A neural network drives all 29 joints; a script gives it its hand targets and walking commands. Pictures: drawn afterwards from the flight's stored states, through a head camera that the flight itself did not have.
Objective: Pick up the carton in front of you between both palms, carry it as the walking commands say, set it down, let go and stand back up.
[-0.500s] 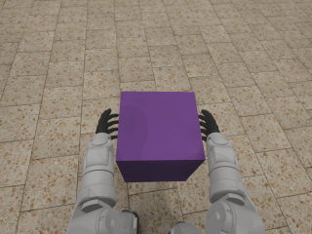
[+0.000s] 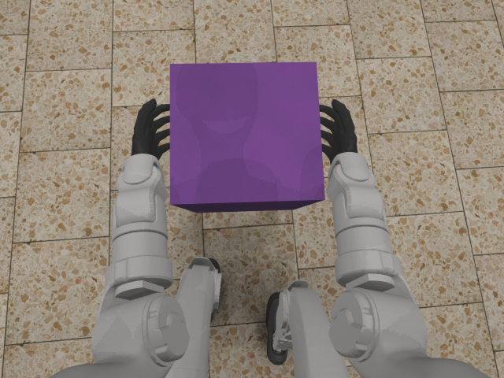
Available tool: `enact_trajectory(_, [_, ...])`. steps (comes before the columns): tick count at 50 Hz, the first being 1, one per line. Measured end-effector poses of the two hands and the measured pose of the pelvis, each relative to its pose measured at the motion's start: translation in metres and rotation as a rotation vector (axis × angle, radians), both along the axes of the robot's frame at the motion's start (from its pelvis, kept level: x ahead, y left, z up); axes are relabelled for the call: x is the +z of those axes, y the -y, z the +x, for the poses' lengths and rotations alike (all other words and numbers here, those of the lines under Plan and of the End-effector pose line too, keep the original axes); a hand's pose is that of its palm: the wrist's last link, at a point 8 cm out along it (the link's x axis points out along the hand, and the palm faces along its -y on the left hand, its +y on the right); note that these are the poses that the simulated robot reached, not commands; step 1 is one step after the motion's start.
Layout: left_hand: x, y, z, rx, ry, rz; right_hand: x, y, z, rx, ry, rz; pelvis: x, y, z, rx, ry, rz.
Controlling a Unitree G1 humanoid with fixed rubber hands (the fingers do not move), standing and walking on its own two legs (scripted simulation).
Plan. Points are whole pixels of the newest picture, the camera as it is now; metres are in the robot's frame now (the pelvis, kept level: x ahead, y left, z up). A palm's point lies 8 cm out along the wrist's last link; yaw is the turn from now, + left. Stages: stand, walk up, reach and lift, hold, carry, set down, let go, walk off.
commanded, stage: set down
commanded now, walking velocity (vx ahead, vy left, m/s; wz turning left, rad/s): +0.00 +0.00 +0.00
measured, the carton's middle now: (244, 152) +0.46 +0.07 -0.14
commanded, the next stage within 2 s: none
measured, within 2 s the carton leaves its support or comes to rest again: rests again in 1.76 s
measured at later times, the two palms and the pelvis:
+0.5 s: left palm (162, 159) +0.45 +0.23 -0.23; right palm (306, 151) +0.51 -0.06 -0.22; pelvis -0.02 +0.01 -0.12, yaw -2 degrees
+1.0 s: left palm (167, 161) +0.48 +0.26 -0.36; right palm (285, 152) +0.55 -0.03 -0.38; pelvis -0.03 +0.01 -0.21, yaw -1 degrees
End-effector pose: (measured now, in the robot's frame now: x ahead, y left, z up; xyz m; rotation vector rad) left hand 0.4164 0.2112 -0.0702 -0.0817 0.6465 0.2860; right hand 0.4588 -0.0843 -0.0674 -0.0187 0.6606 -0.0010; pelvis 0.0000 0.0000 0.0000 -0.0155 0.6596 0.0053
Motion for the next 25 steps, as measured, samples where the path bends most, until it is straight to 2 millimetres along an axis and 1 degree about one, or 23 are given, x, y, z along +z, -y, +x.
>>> enact_trajectory(5, [-0.028, -0.007, 0.008, 0.005, -0.018, 0.007, -0.030, -0.007, 0.010, 0.016, -0.015, -0.008, -0.023, 0.002, -0.002, 0.002, -0.060, -0.005])
enact_trajectory(12, [-0.076, -0.012, 0.019, 0.011, -0.019, 0.008, -0.078, -0.012, 0.023, 0.027, -0.015, -0.015, -0.058, -0.001, -0.008, -0.005, -0.124, -0.011])
enact_trajectory(25, [-0.155, -0.022, 0.035, 0.036, -0.032, 0.017, -0.157, -0.025, 0.050, 0.074, -0.022, -0.034, -0.120, -0.010, -0.023, -0.021, -0.163, -0.015])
